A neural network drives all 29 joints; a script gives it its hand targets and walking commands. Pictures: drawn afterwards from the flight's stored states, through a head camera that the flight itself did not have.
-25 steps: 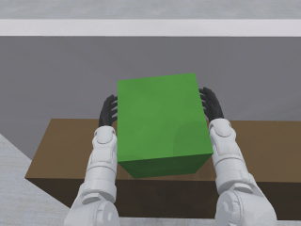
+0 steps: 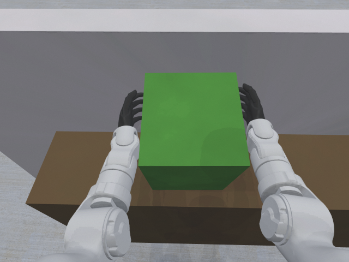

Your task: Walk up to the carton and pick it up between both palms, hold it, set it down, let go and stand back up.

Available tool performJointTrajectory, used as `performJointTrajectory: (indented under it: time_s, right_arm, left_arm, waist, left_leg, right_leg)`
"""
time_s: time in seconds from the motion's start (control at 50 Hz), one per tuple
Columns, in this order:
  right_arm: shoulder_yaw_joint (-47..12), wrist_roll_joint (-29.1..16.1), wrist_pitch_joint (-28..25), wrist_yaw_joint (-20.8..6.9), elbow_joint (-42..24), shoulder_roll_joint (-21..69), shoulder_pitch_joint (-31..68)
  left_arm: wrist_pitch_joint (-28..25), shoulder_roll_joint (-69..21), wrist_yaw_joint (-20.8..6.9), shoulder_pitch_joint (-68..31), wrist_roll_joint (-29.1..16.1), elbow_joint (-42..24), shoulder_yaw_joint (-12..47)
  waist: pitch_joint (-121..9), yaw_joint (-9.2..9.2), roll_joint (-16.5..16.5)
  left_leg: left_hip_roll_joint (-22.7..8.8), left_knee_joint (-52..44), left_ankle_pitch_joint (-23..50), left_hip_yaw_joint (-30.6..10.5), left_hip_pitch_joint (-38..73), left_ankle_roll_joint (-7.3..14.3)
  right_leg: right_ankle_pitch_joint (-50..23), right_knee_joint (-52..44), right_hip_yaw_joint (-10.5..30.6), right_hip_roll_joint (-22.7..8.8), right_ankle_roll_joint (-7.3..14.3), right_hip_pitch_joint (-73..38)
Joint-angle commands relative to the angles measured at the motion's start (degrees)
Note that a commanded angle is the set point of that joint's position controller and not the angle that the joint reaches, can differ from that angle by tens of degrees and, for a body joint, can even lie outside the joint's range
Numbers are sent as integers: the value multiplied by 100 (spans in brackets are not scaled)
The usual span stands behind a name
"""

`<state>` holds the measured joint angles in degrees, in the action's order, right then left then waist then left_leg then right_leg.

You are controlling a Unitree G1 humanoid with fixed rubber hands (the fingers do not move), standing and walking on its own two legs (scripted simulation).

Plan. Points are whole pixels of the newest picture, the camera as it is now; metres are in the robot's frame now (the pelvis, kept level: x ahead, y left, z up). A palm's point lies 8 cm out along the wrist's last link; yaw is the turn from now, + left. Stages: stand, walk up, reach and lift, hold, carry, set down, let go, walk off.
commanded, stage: set down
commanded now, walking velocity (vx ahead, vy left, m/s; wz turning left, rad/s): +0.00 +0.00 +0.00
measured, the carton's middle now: (188, 138) +0.42 +0.00 +0.02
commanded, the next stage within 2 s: none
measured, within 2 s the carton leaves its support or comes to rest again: rests again in 0.20 s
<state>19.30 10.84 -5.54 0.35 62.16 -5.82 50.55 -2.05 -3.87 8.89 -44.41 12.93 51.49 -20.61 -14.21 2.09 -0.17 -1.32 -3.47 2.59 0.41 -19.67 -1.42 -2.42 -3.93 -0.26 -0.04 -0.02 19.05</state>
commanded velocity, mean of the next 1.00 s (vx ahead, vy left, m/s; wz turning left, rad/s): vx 0.00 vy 0.00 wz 0.00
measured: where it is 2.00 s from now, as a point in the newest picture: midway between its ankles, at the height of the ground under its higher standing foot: outside the picture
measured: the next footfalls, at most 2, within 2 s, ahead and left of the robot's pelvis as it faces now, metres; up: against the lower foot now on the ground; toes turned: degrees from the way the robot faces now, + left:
none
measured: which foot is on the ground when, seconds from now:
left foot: down 0.00-1.00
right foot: down 0.00-1.00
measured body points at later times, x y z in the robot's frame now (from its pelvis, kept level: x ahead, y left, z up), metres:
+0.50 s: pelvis -0.03 +0.01 +0.00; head +0.04 +0.01 +0.44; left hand +0.43 +0.17 +0.09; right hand +0.47 -0.15 +0.11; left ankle -0.03 +0.13 -0.75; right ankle -0.03 -0.12 -0.75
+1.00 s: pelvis -0.04 +0.01 -0.01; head +0.06 +0.01 +0.43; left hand +0.42 +0.15 +0.04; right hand +0.47 -0.16 +0.11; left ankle -0.03 +0.13 -0.75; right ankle -0.03 -0.12 -0.75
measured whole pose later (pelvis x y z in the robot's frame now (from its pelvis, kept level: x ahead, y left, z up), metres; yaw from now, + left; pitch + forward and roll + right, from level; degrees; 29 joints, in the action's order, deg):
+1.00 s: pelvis -0.04 +0.01 -0.01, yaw -2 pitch +26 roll +0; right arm 4.4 -6.6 -17.5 -4.4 84.3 -16.5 67.1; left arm -10.7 2.5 8.7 -54.4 3.6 69.3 -11.4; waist -15.1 3.3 2.1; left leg -0.9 5.4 1.6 2.1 -32.7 -0.8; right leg -1.5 6.1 1.7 -0.5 -0.9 33.4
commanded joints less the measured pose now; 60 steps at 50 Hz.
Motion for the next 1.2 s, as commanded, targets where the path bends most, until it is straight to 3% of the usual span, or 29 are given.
performJointTrajectory:
  time_s: [0.0, 0.08, 0.1, 0.12, 0.14, 0.18, 0.2, 0.24, 0.34, 0.38, 0.42, 0.46, 0.5, 0.54, 0.58, 0.64, 0.66, 0.7, 0.72, 0.78, 0.82, 0.86, 0.92, 0.96, 1.02, 1.06, 1.08, 1.1, 1.18]
  right_arm:
    - [-618, -662, -137, 50, -624, -460, 2630]
    - [-801, -963, -59, 105, -223, -927, 2693]
    - [-908, -1077, -73, 91, -207, -921, 2699]
    - [-895, -1068, -61, 107, -78, -1088, 2797]
    - [-928, -1071, -60, 106, -71, -1153, 2932]
    - [-974, -1224, -68, 115, 35, -1268, 3110]
    - [-1004, -1252, -95, 115, 87, -1333, 3230]
    - [-1113, -1422, -131, 94, 288, -1487, 3398]
    - [-1329, -1722, -232, 18, 776, -1740, 3723]
    - [-1420, -1755, -241, -49, 953, -1722, 3760]
    - [-1428, -1842, -312, -122, 1074, -1768, 3843]
    - [-1444, -1879, -378, -176, 1137, -1810, 3949]
    - [-1481, -1945, -427, -210, 1309, -1816, 3981]
    - [-1635, -2025, -462, -269, 1390, -1694, 4085]
    - [-1579, -1936, -510, -317, 1383, -1808, 4090]
    - [-1646, -1975, -619, -395, 1531, -1728, 4029]
    - [-1667, -1977, -659, -417, 1474, -1651, 4022]
    - [-1591, -1994, -733, -418, 1602, -1718, 4054]
    - [-1638, -1947, -757, -429, 1647, -1721, 3981]
    - [-1650, -1938, -831, -477, 1792, -1532, 3736]
    - [-1623, -1806, -901, -477, 1719, -1543, 3730]
    - [-1670, -1796, -951, -498, 1746, -1477, 3648]
    - [-1548, -1640, -1039, -486, 1876, -1402, 3498]
    - [-1554, -1642, -1057, -498, 2032, -1227, 3353]
    - [-1495, -1578, -1120, -499, 2072, -1152, 3297]
    - [-1506, -1499, -1175, -448, 1970, -1132, 3324]
    - [-1572, -1527, -1185, -453, 2058, -1093, 3237]
    - [-1526, -1602, -1195, -434, 2055, -1004, 3230]
    - [-1586, -1622, -1215, -421, 2102, -912, 3092]
  left_arm:
    - [-143, 222, 92, -2320, -552, -369, 687]
    - [-91, 552, 163, -2422, -831, -149, 803]
    - [-99, 627, 165, -2417, -943, -57, 775]
    - [-85, 682, 147, -2473, -932, 75, 820]
    - [-78, 753, 120, -2584, -976, 221, 768]
    - [-75, 888, 85, -2697, -1030, 429, 809]
    - [-80, 922, 78, -2822, -1092, 527, 810]
    - [-110, 1024, 62, -3080, -1280, 529, 969]
    - [-158, 1186, 18, -3283, -1477, 994, 1199]
    - [-191, 1165, -16, -3332, -1517, 1081, 1208]
    - [-237, 1305, -45, -3482, -1516, 1188, 1183]
    - [-293, 1322, -43, -3625, -1535, 1016, 1235]
    - [-342, 1292, -23, -3707, -1478, 939, 1277]
    - [-375, 1210, -30, -3707, -1495, 1017, 1349]
    - [-408, 1145, -55, -3591, -1503, 1096, 1391]
    - [-501, 1145, -13, -3480, -1385, 1091, 1318]
    - [-522, 1071, -20, -3471, -1401, 1166, 1329]
    - [-632, 1158, 16, -3535, -1268, 1030, 1237]
    - [-665, 1126, 7, -3493, -1252, 1029, 1250]
    - [-757, 1116, 40, -3302, -1095, 946, 1136]
    - [-809, 1024, 31, -3086, -1060, 1118, 1022]
    - [-866, 987, 15, -2999, -1071, 1133, 1040]
    - [-1027, 991, -14, -2955, -961, 1161, 948]
    - [-1099, 1011, -35, -2971, -810, 1043, 869]
    - [-1199, 942, -50, -2904, -855, 1206, 810]
    - [-1275, 1012, -89, -2853, -839, 1305, 762]
    - [-1313, 1030, -96, -2934, -906, 1265, 767]
    - [-1339, 1032, -96, -2933, -849, 1198, 749]
    - [-1400, 985, -160, -2808, -934, 1254, 866]
  waist:
    - [-3050, 39, 294]
    - [-3139, 88, 257]
    - [-3150, 134, 387]
    - [-3118, 104, 266]
    - [-3176, 120, 472]
    - [-3125, 90, 339]
    - [-3021, 133, 350]
    - [-2932, 48, 447]
    - [-2799, 125, 353]
    - [-2727, 113, 498]
    - [-2710, 173, 355]
    - [-2776, 151, 398]
    - [-2810, 191, 177]
    - [-2817, 244, 304]
    - [-2841, 178, 357]
    - [-2827, 299, 324]
    - [-2941, 223, 484]
    - [-2949, 357, 217]
    - [-2920, 316, 218]
    - [-2897, 454, 239]
    - [-2856, 473, 433]
    - [-2872, 492, 336]
    - [-2729, 413, 458]
    - [-2708, 500, 128]
    - [-2588, 451, 339]
    - [-2709, 516, 518]
    - [-2693, 447, 467]
    - [-2799, 526, 294]
    - [-2684, 486, 317]
  left_leg:
    - [373, 938, 2310, 150, 1364, -176]
    - [354, 1246, 2684, 110, 1218, -205]
    - [383, 1307, 2657, 104, 1108, -230]
    - [385, 1315, 2666, 102, 1043, -233]
    - [377, 1332, 2589, 46, 1024, -239]
    - [381, 1338, 2339, 41, 780, -205]
    - [397, 1382, 2236, 63, 701, -193]
    - [363, 1396, 1994, 7, 748, -221]
    - [344, 1426, 1455, -23, 521, -231]
    - [301, 1401, 1180, -55, 424, -259]
    - [340, 1386, 936, 24, 308, -247]
    - [307, 1376, 692, -5, 257, -279]
    - [304, 1353, 491, 31, 234, -277]
    - [297, 1338, 394, 40, 221, -267]
    - [249, 1268, 308, -25, 232, -290]
    - [255, 1290, 388, 2, 112, -295]
    - [240, 1270, 371, 1, 233, -320]
    - [225, 1303, 412, -5, 155, -297]
    - [227, 1297, 405, 0, 94, -330]
    - [223, 1252, 490, 47, -43, -340]
    - [221, 1217, 528, 47, -72, -290]
    - [218, 1195, 483, 51, -93, -281]
    - [190, 1079, 545, 58, -229, -278]
    - [237, 1047, 363, 172, -273, -300]
    - [183, 1005, 101, 150, -610, -221]
    - [191, 974, 79, 174, -723, -154]
    - [229, 978, 122, 202, -680, -191]
    - [244, 967, 61, 227, -684, -184]
    - [262, 860, -111, 273, -825, -191]
  right_leg:
    - [-2358, 1108, -149, 250, -96, -1517]
    - [-2717, 1442, -19, 251, -133, -1670]
    - [-2842, 1521, -11, 223, -159, -1753]
    - [-2964, 1629, 26, 210, -171, -1697]
    - [-2922, 1658, 20, 222, -208, -1717]
    - [-2957, 1765, 63, 194, -200, -1815]
    - [-2880, 1838, 68, 189, -234, -1738]
    - [-2491, 1833, 54, 166, -235, -1515]
    - [-1869, 1844, 100, 125, -247, -1285]
    - [-1506, 1801, 49, 119, -243, -1121]
    - [-1360, 1822, 66, 103, -269, -968]
    - [-1042, 1791, 64, 92, -250, -876]
    - [-735, 1727, 60, 84, -182, -761]
    - [-705, 1688, 58, 67, -206, -652]
    - [-467, 1608, 41, 85, -174, -547]
    - [-542, 1581, 52, 57, -148, -415]
    - [-541, 1550, 19, 46, -194, -368]
    - [-542, 1560, 94, 43, -153, -381]
    - [-525, 1554, 59, 46, -140, -300]
    - [-632, 1512, 67, 70, -134, -381]
    - [-728, 1534, 42, 90, -181, -372]
    - [-652, 1470, 60, 92, -147, -338]
    - [-787, 1357, 14, 101, -156, -282]
    - [-690, 1323, 76, 96, -136, -263]
    - [-470, 1351, 63, 67, -115, -321]
    - [-549, 1383, 62, 82, -156, -450]
    - [-639, 1384, 57, 88, -160, -381]
    - [-580, 1368, 53, 98, -146, -434]
    - [-501, 1349, 50, 87, -181, -420]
